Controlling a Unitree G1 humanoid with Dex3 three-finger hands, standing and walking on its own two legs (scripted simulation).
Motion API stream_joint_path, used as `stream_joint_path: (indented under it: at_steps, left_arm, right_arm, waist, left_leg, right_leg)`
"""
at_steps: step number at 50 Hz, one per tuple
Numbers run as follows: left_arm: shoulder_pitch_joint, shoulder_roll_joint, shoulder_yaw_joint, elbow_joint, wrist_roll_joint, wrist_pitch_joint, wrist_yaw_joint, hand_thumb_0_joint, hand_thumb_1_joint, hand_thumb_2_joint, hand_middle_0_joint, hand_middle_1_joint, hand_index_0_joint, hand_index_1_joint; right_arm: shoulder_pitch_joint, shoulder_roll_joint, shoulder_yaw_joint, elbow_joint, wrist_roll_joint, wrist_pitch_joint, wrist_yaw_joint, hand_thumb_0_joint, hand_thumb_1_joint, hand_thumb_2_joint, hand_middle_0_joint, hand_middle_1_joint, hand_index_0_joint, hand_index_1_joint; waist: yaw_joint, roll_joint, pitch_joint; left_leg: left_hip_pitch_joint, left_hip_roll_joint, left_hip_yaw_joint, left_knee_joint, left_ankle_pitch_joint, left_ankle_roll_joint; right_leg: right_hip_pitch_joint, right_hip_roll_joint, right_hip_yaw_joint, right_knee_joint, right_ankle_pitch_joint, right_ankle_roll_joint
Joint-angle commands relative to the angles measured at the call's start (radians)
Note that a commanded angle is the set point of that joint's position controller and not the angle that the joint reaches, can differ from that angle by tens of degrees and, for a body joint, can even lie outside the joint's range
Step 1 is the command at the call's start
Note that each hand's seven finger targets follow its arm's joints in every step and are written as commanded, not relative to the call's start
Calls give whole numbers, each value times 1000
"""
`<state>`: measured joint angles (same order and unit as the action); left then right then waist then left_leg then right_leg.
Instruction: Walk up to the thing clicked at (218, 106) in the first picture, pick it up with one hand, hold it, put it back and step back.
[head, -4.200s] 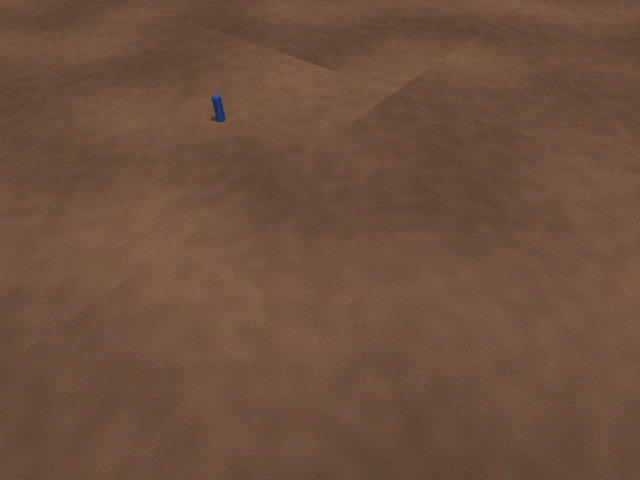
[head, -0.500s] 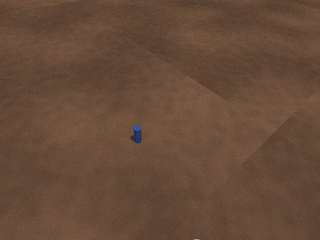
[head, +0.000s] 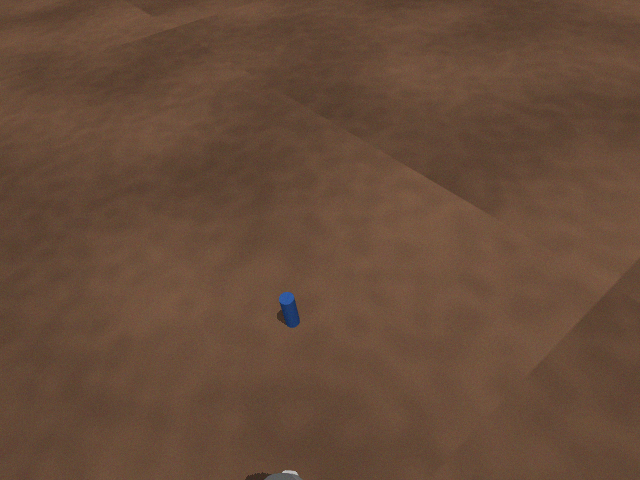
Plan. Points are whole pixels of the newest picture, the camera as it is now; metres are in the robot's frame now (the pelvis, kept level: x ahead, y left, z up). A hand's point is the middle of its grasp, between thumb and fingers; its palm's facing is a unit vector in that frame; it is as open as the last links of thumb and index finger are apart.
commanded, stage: walk up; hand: left
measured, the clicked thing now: (289, 310) +0.81 +0.23 -0.70
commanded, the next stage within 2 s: none
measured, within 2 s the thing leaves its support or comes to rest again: neither
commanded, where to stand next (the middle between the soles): +0.45 +0.02 m, yaw +1 degrees
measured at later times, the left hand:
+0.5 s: hand (144, 462) +0.20 +0.31 -0.15, palm faces -0.02 -0.95 -0.33, open 7.4 cm
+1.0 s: hand (183, 376) +0.32 +0.28 -0.12, palm faces +0.01 -0.91 -0.41, open 7.4 cm
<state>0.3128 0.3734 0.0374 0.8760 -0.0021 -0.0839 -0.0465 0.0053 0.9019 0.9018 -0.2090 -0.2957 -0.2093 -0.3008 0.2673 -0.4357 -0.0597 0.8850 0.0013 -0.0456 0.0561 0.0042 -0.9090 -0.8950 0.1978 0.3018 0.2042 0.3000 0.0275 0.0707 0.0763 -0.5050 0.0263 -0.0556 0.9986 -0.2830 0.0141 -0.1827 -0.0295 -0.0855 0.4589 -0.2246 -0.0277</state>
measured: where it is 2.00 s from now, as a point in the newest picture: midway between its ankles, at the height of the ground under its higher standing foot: (350, 442)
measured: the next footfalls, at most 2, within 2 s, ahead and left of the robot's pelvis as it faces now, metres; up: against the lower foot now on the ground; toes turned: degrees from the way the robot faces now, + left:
left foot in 0.22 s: +0.22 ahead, +0.15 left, +0.00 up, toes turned +7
right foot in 0.70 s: +0.35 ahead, -0.13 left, +0.00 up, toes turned -3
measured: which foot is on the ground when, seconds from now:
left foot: up 0.00-0.20, down 0.22-0.72, up 0.74-1.00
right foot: down 0.00-0.24, up 0.26-0.68, down 0.70-1.00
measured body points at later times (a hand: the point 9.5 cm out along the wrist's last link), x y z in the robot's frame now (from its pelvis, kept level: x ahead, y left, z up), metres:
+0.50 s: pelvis +0.15 +0.04 +0.00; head +0.16 +0.06 +0.44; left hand +0.20 +0.36 -0.13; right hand +0.22 -0.28 -0.10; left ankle +0.18 +0.14 -0.74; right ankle +0.24 -0.12 -0.68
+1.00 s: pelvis +0.28 +0.00 +0.00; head +0.29 -0.03 +0.45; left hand +0.32 +0.32 -0.10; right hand +0.35 -0.32 -0.13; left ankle +0.38 +0.16 -0.70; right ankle +0.31 -0.13 -0.74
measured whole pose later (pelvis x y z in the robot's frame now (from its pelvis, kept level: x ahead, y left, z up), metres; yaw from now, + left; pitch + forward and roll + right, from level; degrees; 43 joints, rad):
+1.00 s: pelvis +0.28 +0.00 +0.00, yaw +1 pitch -3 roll +0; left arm 0.34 0.39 0.04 0.86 0.01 -0.08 -0.04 0.01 0.90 0.90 -0.21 -0.30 -0.21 -0.30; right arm 0.30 -0.44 -0.07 0.89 -0.02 -0.02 0.08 0.00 -0.91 -0.90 0.20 0.30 0.20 0.30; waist 0.02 0.07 0.07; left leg -0.50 0.08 -0.01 0.85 -0.28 -0.01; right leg -0.19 -0.04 -0.07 0.47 -0.23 -0.02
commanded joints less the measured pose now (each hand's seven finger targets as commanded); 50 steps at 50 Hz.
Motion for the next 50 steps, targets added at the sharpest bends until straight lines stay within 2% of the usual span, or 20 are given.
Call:
stream_joint_path:
  at_steps: [1,6,10,11,12,13,14,16,19,24,30,33,34,35,36,37,38,41,43,50]
  left_arm:
    - [-12,294,94,-102,13,-29,24,0,900,900,-200,-300,-200,-300]
    - [22,306,91,-102,12,-23,19,0,900,900,-200,-300,-200,-300]
    - [4,281,71,-116,17,-12,19,0,900,900,-200,-300,-200,-300]
    - [51,225,51,-115,12,-8,19,0,900,900,-200,-300,-200,-300]
    - [102,141,31,-123,1,-5,17,0,900,900,-200,-300,-200,-300]
    - [112,238,53,-100,4,11,31,0,900,900,-200,-300,-200,-300]
    - [66,290,61,-90,11,15,39,0,900,900,-200,-300,-200,-300]
    - [31,271,58,-76,4,13,33,0,900,900,-200,-300,-200,-300]
    - [104,241,59,-37,-3,29,16,0,900,900,-200,-300,-200,-300]
    - [30,231,66,-52,11,37,-10,0,900,900,-200,-300,-200,-300]
    - [-54,228,75,-57,15,14,-21,0,900,900,-200,-300,-200,-300]
    - [63,240,83,-8,20,-3,-7,0,900,900,-200,-300,-200,-300]
    - [130,267,98,14,21,-15,5,0,900,900,-200,-300,-200,-300]
    - [194,318,116,21,27,-25,19,0,900,900,-200,-300,-200,-300]
    - [163,382,123,-14,24,-33,28,0,900,900,-200,-300,-200,-300]
    - [119,386,117,-25,9,-25,27,0,900,900,-200,-300,-200,-300]
    - [89,384,114,-39,2,-20,26,0,900,900,-200,-300,-200,-300]
    - [16,313,90,-60,-6,-22,34,0,900,900,-200,-300,-200,-300]
    - [12,307,85,-63,-1,-25,35,0,900,900,-200,-300,-200,-300]
    - [25,321,90,-93,14,-18,28,0,900,900,-200,-300,-200,-300]
  right_arm:
    - [-14,-155,-52,-74,-13,-9,6,0,-900,-900,200,300,200,300]
    - [-79,-137,-52,-94,-20,-28,13,0,-900,-900,200,300,200,300]
    - [72,-182,-78,-41,-24,-40,1,0,-900,-900,200,300,200,300]
    - [180,-229,-97,-18,-34,-49,-12,0,-900,-900,200,300,200,300]
    - [199,-309,-113,-42,-41,-54,-24,0,-900,-900,200,300,200,300]
    - [165,-327,-116,-71,-12,-54,-28,0,-900,-900,200,300,200,300]
    - [145,-318,-116,-67,6,-49,-26,0,-900,-900,200,300,200,300]
    - [98,-245,-84,-80,2,-51,-37,0,-900,-900,200,300,200,300]
    - [54,-214,-67,-90,7,-64,-37,0,-900,-900,200,300,200,300]
    - [29,-236,-76,-117,-7,-65,-32,0,-900,-900,200,300,200,300]
    - [26,-250,-79,-121,-11,-53,-23,0,-900,-900,200,300,200,300]
    - [-5,-234,-71,-135,-11,-39,-20,0,-900,-900,200,300,200,300]
    - [32,-180,-52,-131,-14,-35,-21,0,-900,-900,200,300,200,300]
    - [84,-114,-29,-131,-10,-35,-18,0,-900,-900,200,300,200,300]
    - [119,-82,-13,-138,-9,-29,-17,0,-900,-900,200,300,200,300]
    - [84,-183,-39,-120,-15,-16,-29,0,-900,-900,200,300,200,300]
    - [70,-214,-49,-109,-15,-15,-33,0,-900,-900,200,300,200,300]
    - [103,-195,-49,-59,5,-5,-21,0,-900,-900,200,300,200,300]
    - [117,-182,-53,-47,-5,4,-10,0,-900,-900,200,300,200,300]
    - [1,-157,-58,-72,-27,1,12,0,-900,-900,200,300,200,300]
  waist:
    - [5,-205,10]
    - [23,-200,-7]
    - [-82,-61,-75]
    - [-124,108,-147]
    - [-101,319,-170]
    - [-104,151,-168]
    - [-101,106,-110]
    - [-77,14,-33]
    - [-30,61,-14]
    - [-40,92,43]
    - [-44,56,38]
    - [22,-22,-35]
    - [47,-133,-100]
    - [69,-330,-137]
    - [39,-411,-91]
    - [47,-273,-45]
    - [33,-265,-17]
    - [-14,-228,2]
    - [-19,-247,5]
    - [14,-230,32]
  left_leg:
    - [-62,50,7,-192,58,-17]
    - [91,57,78,-370,121,-2]
    - [424,-8,128,-454,81,35]
    - [568,54,8,-541,-65,76]
    - [684,297,-420,-631,-158,153]
    - [652,408,-622,-731,-235,246]
    - [575,421,-607,-729,-189,282]
    - [453,314,-326,-703,147,215]
    - [322,232,-109,-718,247,157]
    - [280,230,-71,-816,-97,207]
    - [216,235,-58,-758,-167,199]
    - [188,202,-11,-576,-107,163]
    - [155,150,40,-384,-16,135]
    - [66,54,126,-113,-42,95]
    - [-145,-60,118,58,-228,30]
    - [-165,-16,45,108,-236,25]
    - [-167,29,16,112,-221,23]
    - [-91,55,-21,53,-83,18]
    - [-37,53,-2,25,-20,7]
    - [38,76,61,-273,45,-31]
  right_leg:
    - [33,-243,170,-228,9,-193]
    - [3,-255,139,-149,93,-175]
    - [-146,-185,62,109,114,-124]
    - [-228,-108,1,390,126,-88]
    - [-465,20,-6,633,-297,-20]
    - [-514,31,71,704,-332,-25]
    - [-512,-21,127,746,-316,-28]
    - [-453,-44,197,712,-198,-21]
    - [-341,-57,154,625,-93,-1]
    - [-362,-85,108,424,-15,39]
    - [-206,-72,78,188,21,18]
    - [3,-28,34,87,43,10]
    - [141,-13,61,35,-13,3]
    - [223,-127,247,-95,-191,-25]
    - [258,-330,634,-205,-261,-105]
    - [182,-395,704,-238,-303,-196]
    - [129,-402,694,-230,-271,-245]
    - [55,-255,378,-216,-116,-157]
    - [-20,-217,280,-220,-77,-158]
    - [-94,-226,205,-211,-207,-186]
